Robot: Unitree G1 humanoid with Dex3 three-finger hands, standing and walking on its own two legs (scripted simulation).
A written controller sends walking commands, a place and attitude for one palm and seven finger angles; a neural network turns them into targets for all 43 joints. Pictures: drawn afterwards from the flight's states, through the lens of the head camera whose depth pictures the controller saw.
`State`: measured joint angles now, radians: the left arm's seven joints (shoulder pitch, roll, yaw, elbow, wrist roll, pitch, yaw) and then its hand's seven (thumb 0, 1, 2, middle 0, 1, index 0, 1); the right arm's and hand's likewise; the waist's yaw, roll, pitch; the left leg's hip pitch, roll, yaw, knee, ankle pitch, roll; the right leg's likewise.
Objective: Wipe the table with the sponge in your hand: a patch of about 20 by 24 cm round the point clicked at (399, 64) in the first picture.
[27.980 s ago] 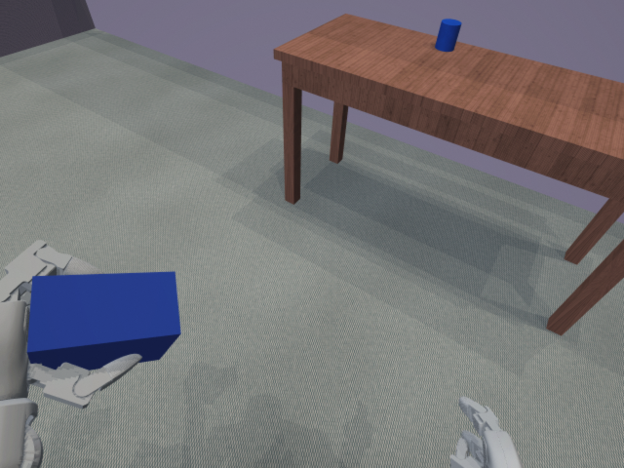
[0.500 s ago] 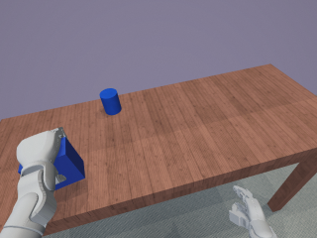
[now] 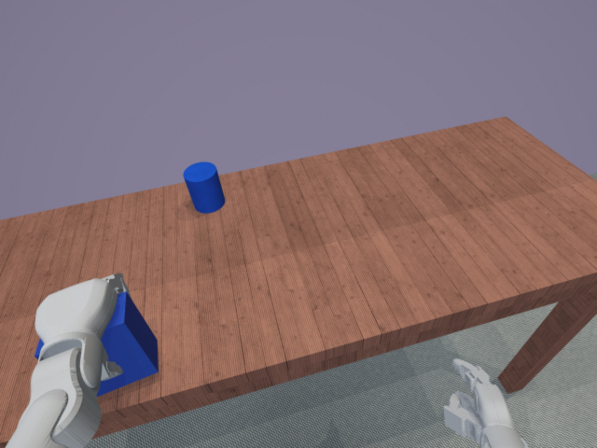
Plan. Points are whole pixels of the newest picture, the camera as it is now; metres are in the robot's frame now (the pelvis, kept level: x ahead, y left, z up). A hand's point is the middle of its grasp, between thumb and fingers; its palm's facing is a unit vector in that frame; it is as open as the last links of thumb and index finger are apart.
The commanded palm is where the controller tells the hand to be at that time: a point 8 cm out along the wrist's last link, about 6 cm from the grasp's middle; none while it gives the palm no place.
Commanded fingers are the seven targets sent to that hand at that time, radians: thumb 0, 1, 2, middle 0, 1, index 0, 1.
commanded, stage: lower the sponge onto the table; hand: left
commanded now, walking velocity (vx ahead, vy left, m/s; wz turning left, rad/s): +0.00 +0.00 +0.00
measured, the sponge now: (109, 354) +0.22 +0.32 +0.00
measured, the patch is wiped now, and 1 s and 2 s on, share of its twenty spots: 0.00 0.00 0.35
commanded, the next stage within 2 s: wipe forward along the first lane in 0.16 s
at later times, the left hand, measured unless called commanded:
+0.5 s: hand (114, 324) +0.25 +0.31 +0.03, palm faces -0.08 -0.06 -1.00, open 10.4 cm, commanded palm +0.24 +0.30 +0.09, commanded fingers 0.00 0.10 1.30 -1.20 -1.60 -1.20 -1.60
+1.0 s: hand (125, 294) +0.30 +0.32 +0.03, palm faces -0.10 -0.02 -1.00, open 10.4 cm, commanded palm +0.29 +0.32 +0.07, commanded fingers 0.00 0.10 1.30 -1.20 -1.60 -1.20 -1.60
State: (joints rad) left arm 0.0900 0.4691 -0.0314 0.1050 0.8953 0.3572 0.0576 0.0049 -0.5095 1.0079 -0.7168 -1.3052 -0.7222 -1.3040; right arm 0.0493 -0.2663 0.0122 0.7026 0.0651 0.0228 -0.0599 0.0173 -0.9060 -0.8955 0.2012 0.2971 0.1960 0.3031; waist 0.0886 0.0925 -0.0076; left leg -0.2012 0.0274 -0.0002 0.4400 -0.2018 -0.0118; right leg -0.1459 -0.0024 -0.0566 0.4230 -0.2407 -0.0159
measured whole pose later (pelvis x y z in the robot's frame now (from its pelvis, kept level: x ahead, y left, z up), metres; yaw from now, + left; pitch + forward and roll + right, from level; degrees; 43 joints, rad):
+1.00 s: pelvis +0.00 +0.00 -0.01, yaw +0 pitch +3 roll -1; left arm -0.21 0.48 -0.03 0.48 0.99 0.21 0.14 0.01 -0.51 1.01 -0.71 -1.31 -0.71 -1.31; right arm 0.12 -0.28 -0.02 0.74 0.08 0.05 -0.07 0.02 -0.91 -0.90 0.20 0.30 0.20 0.30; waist 0.06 0.06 -0.04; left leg -0.34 0.03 -0.01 0.52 -0.23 -0.01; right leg -0.28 0.00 -0.06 0.50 -0.27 -0.02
